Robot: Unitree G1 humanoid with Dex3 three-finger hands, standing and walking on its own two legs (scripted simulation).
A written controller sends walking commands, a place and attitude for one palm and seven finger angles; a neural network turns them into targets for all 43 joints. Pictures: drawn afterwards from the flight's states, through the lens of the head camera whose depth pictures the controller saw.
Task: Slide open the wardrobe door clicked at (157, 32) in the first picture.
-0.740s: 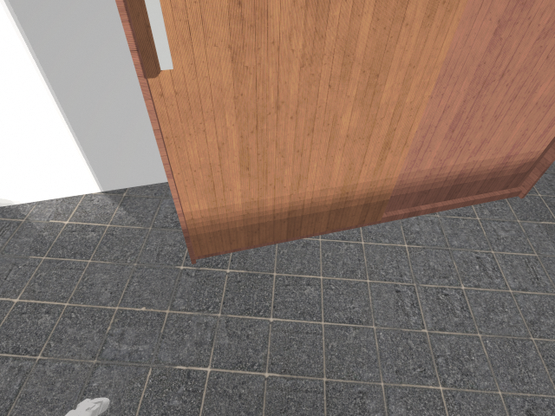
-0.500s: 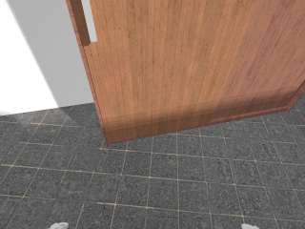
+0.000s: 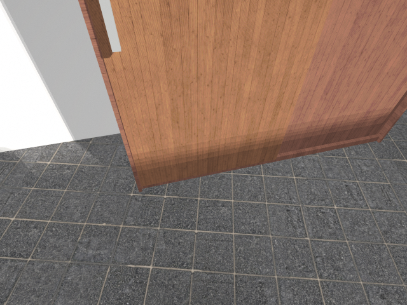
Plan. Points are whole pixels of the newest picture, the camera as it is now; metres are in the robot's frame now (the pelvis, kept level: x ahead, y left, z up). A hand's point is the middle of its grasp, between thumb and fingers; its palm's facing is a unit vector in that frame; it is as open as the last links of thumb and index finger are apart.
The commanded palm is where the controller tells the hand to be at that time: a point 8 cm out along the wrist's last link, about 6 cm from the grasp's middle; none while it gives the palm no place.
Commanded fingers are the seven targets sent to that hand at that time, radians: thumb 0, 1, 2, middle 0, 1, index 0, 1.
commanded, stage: stand and wait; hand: left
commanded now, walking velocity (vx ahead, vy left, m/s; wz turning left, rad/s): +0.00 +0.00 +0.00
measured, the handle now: (107, 10) +0.84 +0.34 +0.22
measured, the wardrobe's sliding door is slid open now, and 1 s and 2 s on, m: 0.00 0.00 0.00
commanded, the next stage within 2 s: look at it before walking up in 0.08 s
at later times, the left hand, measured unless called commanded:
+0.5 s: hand out of the picture +0.08 +0.24 -0.15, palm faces -0.04 -0.94 -0.34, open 7.4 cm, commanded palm none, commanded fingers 0.00 0.90 0.90 -0.20 -0.30 -0.20 -0.30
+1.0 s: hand out of the picture +0.09 +0.24 -0.16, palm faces +0.01 -0.94 -0.33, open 7.4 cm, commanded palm none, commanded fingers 0.00 0.90 0.90 -0.20 -0.30 -0.20 -0.30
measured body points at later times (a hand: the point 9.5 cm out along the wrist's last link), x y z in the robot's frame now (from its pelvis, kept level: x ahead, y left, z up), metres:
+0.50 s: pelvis +0.00 +0.00 +0.00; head +0.01 -0.01 +0.45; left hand +0.09 +0.29 -0.13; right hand +0.08 -0.30 -0.13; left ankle +0.01 +0.12 -0.74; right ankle +0.01 -0.12 -0.74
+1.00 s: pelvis +0.01 +0.00 +0.00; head +0.02 +0.00 +0.45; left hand +0.09 +0.29 -0.13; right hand +0.10 -0.29 -0.14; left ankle +0.01 +0.12 -0.74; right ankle +0.01 -0.12 -0.74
